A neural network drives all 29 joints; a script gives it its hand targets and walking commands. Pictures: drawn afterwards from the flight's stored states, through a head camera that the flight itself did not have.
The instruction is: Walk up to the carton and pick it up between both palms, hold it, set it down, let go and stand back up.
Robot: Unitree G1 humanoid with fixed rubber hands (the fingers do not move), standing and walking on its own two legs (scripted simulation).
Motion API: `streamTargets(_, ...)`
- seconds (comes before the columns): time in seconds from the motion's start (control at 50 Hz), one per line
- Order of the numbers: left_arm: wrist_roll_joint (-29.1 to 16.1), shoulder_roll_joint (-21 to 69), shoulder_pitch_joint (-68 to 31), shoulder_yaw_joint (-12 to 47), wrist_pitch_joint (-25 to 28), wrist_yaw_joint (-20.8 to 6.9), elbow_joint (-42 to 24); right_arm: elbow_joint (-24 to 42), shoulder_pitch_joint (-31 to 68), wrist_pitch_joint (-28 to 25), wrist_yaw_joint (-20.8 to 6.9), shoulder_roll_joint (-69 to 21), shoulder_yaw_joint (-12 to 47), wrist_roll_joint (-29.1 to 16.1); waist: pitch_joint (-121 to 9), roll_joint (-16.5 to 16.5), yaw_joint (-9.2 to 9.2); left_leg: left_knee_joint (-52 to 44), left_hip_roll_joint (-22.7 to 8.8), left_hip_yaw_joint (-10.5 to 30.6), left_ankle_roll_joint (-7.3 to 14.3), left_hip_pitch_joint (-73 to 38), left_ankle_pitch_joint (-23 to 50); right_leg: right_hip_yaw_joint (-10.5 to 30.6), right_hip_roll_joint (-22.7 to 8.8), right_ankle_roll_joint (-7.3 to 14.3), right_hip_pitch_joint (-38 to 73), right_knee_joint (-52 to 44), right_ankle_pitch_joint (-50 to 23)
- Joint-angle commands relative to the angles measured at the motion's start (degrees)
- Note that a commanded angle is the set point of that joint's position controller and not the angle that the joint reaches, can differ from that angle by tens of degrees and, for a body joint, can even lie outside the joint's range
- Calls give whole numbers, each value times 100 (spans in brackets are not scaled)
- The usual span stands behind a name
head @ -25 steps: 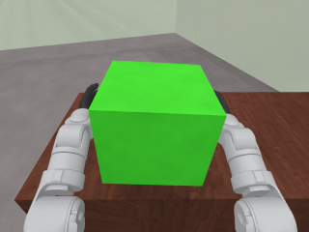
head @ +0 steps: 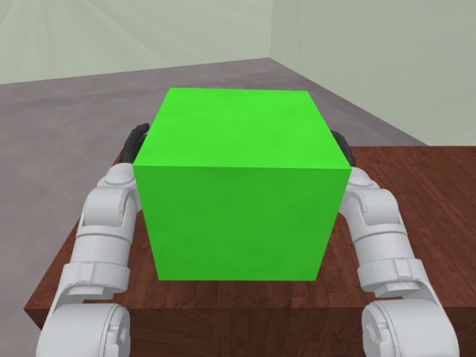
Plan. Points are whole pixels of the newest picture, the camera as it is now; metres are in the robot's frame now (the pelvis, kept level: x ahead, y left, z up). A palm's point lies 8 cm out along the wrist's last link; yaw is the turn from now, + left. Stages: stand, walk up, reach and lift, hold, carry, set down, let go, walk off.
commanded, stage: hold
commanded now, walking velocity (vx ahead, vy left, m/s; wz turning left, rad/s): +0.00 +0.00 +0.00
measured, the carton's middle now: (238, 178) +0.39 +0.01 +0.18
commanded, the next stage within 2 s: none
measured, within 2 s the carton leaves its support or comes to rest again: neither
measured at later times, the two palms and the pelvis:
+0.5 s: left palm (127, 171) +0.36 +0.18 +0.22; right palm (343, 169) +0.37 -0.16 +0.21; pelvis -0.01 +0.00 +0.00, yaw +0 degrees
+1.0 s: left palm (128, 171) +0.37 +0.18 +0.22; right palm (342, 169) +0.38 -0.16 +0.21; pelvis +0.00 +0.00 +0.00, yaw +0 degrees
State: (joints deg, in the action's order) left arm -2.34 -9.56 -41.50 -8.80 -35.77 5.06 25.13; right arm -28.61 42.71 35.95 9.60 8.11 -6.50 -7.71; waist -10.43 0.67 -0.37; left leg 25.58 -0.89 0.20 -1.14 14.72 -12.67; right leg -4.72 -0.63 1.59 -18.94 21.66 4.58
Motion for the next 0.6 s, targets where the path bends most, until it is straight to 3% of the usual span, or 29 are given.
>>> streamTargets(0.0, -646, 4258, -5029, 2008, 53, -1019, -2243, 2344, 5912, -624, -833, -3934, 2270, -1454, -2801, -14, -244, -747, 435, 444, 58, 689, 866, 725, 311, -182, 3448, -121, -1222)
streamTargets(0.06, -660, 4270, -5372, 1930, 63, -1032, -2408, 2354, 6050, -607, -858, -4017, 2184, -1482, -2836, -36, -255, -799, 437, 438, 101, 784, 655, 733, 269, -205, 3440, -128, -1004)
streamTargets(0.08, -685, 4321, -5352, 1940, 44, -1027, -2194, 2313, 6265, -615, -877, -4041, 2114, -1419, -2831, -108, -254, -841, 434, 429, 106, 840, 488, 705, 291, -205, 3391, -168, -776)
streamTargets(0.1, -879, 4468, -5380, 2163, 76, -1007, -2573, 2628, 6192, -665, -864, -4129, 2237, -1478, -3274, -82, -298, -748, 422, 432, 83, 695, 888, 698, 337, -170, 3513, -77, -1148)
streamTargets(0.12, -781, 4413, -5340, 2136, 48, -1004, -2563, 2572, 6117, -673, -871, -4063, 2267, -1536, -3235, 32, -285, -743, 416, 435, 42, 622, 1015, 731, 327, -159, 3575, -47, -1330)
streamTargets(0.2, -947, 4410, -5375, 2236, 117, -953, -2692, 3031, 6283, -690, -847, -4183, 2365, -1562, -3548, -122, -216, -667, 476, 442, 93, 725, 925, 793, 315, -207, 3599, -21, -1397)
streamTargets(0.22, -884, 4476, -5473, 2174, 87, -945, -2515, 2799, 6421, -681, -863, -4141, 2295, -1578, -3223, -40, -186, -727, 449, 438, 89, 782, 723, 732, 325, -190, 3347, -57, -1052)
streamTargets(0.26, -859, 4414, -5359, 2139, 47, -966, -2507, 2752, 6278, -682, -838, -4167, 2316, -1539, -3342, -90, -229, -720, 451, 418, 81, 636, 1012, 702, 336, -194, 3554, -70, -1358)
streamTargets(0.34, -763, 4275, -5587, 1934, 34, -989, -2378, 2226, 6246, -551, -888, -4143, 2158, -1459, -2848, -120, -217, -843, 451, 409, 142, 881, 450, 741, 277, -201, 3322, -119, -756)
streamTargets(0.36, -617, 4266, -5457, 1750, -26, -1028, -1961, 1933, 6199, -537, -896, -4059, 2015, -1378, -2514, -62, -242, -923, 439, 392, 153, 983, 276, 723, 267, -188, 3219, -181, -477)
streamTargets(0.4, -611, 4207, -5499, 1757, -36, -1058, -1967, 1795, 6111, -549, -911, -4044, 1942, -1304, -2529, -47, -328, -938, 419, 378, 152, 968, 210, 719, 248, -184, 3280, -181, -484)
streamTargets(0.46, -713, 4277, -5700, 1841, 11, -1061, -2056, 2032, 6353, -622, -911, -4134, 1963, -1334, -2830, -166, -297, -891, 402, 395, 158, 941, 375, 721, 294, -192, 3388, -166, -562)
streamTargets(0.54, -812, 4293, -5842, 1932, 83, -1043, -2185, 2026, 6238, -652, -927, -4119, 1932, -1364, -2975, -59, -380, -867, 453, 396, 151, 975, 322, 736, 263, -184, 3429, -135, -680)
streamTargets(0.56, -846, 4266, -5870, 1956, 99, -1022, -2360, 2053, 6271, -648, -926, -4232, 2023, -1432, -3110, -66, -306, -835, 466, 406, 145, 927, 497, 709, 267, -205, 3448, -94, -867)
streamTargets(0.58, -920, 4357, -5818, 2102, 127, -997, -2552, 2238, 6114, -647, -914, -4237, 2041, -1416, -3312, -14, -371, -790, 442, 420, 73, 838, 754, 725, 296, -198, 3538, -39, -1120)
